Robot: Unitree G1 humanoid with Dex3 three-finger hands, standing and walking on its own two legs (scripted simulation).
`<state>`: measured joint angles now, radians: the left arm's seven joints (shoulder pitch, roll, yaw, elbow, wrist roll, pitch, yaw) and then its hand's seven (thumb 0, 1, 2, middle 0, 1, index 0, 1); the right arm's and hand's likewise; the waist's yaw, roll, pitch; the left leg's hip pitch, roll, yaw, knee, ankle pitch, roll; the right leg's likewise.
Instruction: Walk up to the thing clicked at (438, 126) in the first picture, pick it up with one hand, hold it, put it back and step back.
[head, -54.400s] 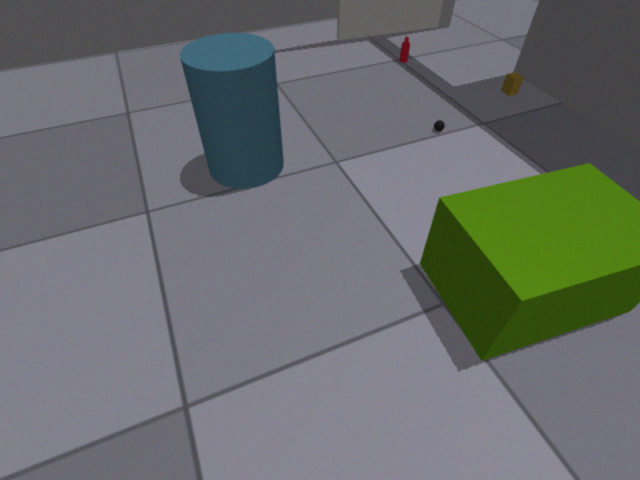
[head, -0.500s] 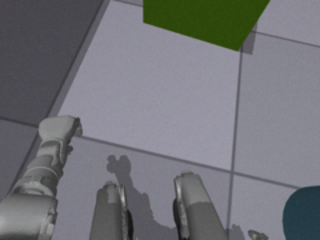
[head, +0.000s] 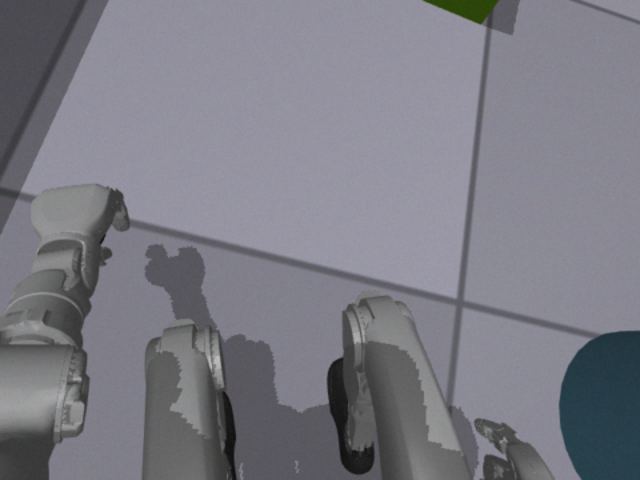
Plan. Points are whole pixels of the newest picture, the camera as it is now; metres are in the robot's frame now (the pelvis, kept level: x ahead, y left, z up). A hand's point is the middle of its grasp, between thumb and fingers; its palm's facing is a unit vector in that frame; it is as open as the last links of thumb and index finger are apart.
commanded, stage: crouch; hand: left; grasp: from above
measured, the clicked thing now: (81, 230) +0.46 +0.27 -0.19
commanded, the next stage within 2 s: lower in 0.64 s
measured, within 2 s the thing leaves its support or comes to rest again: neither
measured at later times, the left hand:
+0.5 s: hand (109, 242) +0.45 +0.25 -0.23, palm faces -0.45 -0.04 -0.89, open 6.3 cm
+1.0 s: hand (116, 245) +0.46 +0.25 -0.27, palm faces -0.48 -0.05 -0.88, open 6.0 cm
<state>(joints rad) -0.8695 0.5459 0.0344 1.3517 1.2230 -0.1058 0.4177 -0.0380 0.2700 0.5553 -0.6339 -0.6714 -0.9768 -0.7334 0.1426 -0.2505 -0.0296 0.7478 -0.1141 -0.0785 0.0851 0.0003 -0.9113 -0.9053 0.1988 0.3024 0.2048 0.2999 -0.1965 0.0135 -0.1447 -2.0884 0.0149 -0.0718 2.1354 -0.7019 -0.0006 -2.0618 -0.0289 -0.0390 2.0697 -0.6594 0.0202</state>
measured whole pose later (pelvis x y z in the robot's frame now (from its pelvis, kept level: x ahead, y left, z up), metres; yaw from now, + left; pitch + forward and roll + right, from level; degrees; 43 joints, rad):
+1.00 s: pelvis -0.01 +0.00 -0.09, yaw -3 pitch +34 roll -7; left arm -1.00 0.69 0.08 1.55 1.28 -0.19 0.46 -0.09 0.32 0.45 -0.70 -0.51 -1.04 -0.59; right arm 0.15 -0.28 0.06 0.76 -0.17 -0.11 0.15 0.00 -0.91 -0.90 0.20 0.30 0.20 0.30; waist -0.26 -0.02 -0.03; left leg -2.31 0.00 -0.12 2.43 -0.71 0.00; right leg -2.27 -0.02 -0.06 2.33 -0.66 0.03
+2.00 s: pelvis +0.00 +0.01 -0.12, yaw -8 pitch +29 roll -12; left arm -1.03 0.89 0.17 1.74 1.34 -0.23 0.63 -0.12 0.37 0.38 -0.68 -0.50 -1.04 -0.55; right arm 0.12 -0.33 0.19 0.73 -0.28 -0.22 0.28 0.00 -0.91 -0.90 0.20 0.30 0.20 0.30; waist -0.37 -0.09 0.10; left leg -2.36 0.01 -0.21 2.58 -0.75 0.00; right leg -2.28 0.01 -0.13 2.41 -0.66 0.05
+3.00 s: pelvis -0.01 +0.01 -0.12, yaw -10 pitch +27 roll -14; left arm -1.07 0.98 0.13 1.80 1.31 -0.22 0.67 -0.02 0.04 0.55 -0.49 -0.67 -0.56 -0.64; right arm 0.08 -0.36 0.28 0.69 -0.29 -0.28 0.31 0.00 -0.90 -0.90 0.20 0.30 0.20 0.30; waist -0.39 -0.13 0.16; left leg -2.34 0.01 -0.25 2.59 -0.75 0.00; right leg -2.25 0.02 -0.17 2.38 -0.63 0.06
